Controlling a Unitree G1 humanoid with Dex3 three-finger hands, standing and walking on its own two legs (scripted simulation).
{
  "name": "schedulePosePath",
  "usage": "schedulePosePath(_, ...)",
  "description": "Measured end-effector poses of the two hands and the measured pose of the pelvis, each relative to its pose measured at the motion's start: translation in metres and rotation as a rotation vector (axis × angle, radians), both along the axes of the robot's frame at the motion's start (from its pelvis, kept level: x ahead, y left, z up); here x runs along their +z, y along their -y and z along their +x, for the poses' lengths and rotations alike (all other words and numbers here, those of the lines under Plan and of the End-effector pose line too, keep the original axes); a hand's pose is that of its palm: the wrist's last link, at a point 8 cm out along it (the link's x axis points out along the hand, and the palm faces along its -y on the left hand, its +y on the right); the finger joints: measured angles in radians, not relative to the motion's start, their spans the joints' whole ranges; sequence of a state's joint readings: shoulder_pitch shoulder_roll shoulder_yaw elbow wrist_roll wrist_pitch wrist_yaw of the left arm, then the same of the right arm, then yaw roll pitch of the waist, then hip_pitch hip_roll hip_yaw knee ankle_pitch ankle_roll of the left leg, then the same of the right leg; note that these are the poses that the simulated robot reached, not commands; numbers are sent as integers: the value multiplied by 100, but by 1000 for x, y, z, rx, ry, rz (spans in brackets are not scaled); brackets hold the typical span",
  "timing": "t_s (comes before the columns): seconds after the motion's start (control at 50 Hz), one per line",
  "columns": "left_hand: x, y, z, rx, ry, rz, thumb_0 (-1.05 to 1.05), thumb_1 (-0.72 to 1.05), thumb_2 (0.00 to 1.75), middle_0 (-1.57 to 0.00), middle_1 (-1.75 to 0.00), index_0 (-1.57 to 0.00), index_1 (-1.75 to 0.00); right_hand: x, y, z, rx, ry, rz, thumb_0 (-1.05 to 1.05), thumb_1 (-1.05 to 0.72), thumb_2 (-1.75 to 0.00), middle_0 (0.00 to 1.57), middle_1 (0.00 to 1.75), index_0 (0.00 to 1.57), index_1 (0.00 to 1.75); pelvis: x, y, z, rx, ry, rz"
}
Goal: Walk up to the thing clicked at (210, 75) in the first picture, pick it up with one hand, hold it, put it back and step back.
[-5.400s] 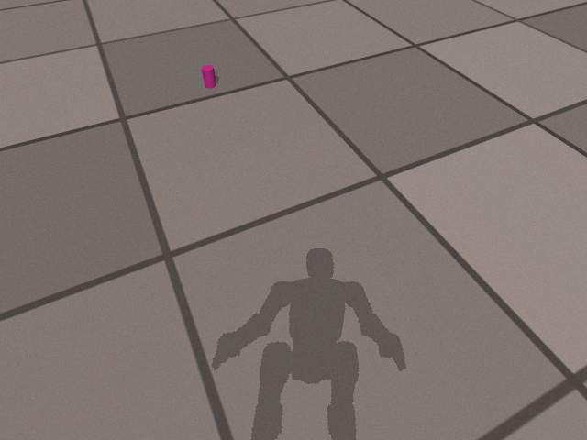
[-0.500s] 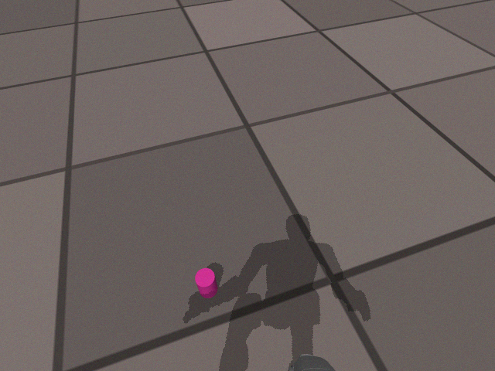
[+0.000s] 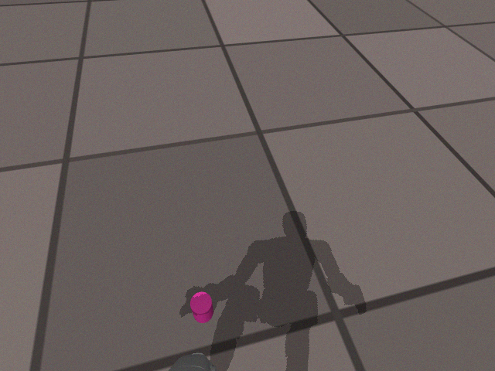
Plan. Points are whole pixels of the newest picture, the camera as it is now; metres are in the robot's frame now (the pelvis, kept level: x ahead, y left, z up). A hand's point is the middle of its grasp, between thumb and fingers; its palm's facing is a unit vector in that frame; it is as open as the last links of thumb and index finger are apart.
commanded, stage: walk up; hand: left
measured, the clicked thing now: (202, 307) +0.41 +0.15 -0.70
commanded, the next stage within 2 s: none
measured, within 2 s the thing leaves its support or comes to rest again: neither
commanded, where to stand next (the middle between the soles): +0.12 +0.01 m, yaw +0 degrees
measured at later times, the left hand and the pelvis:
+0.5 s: hand out of the picture +0.10 +0.26 -0.14, palm faces -0.06 -0.91 -0.41, open 7.3 cm; pelvis +0.04 -0.01 +0.00, yaw -3 degrees
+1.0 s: hand (119, 338) +0.19 +0.24 -0.13, palm faces -0.07 -0.95 -0.31, open 7.3 cm; pelvis +0.07 +0.00 +0.02, yaw -3 degrees
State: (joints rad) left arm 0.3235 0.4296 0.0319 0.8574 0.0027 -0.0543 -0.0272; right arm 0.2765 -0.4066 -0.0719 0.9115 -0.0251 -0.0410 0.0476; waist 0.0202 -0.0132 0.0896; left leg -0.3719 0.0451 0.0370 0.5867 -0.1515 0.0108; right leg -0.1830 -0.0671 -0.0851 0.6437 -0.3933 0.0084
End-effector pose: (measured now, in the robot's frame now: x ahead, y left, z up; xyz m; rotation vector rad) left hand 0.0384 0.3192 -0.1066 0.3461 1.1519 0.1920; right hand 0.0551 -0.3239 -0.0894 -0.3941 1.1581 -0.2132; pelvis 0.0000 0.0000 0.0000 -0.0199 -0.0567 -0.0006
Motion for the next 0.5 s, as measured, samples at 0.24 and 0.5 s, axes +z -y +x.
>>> schedulePosePath(0.24,-5,-7,45,-24,-66,-22,0,91,89,-20,-30,-20,-30,17,-23,37,-21,66,-9,0,-90,-90,21,30,21,30,10,-13,32,-27,6,10)
schedulePosePath(0.5,10,19,54,-8,-73,55,0,91,89,-20,-30,-20,-30,-32,-13,55,-53,34,107,0,-90,-90,20,30,20,30,1,11,38,-48,11,30)
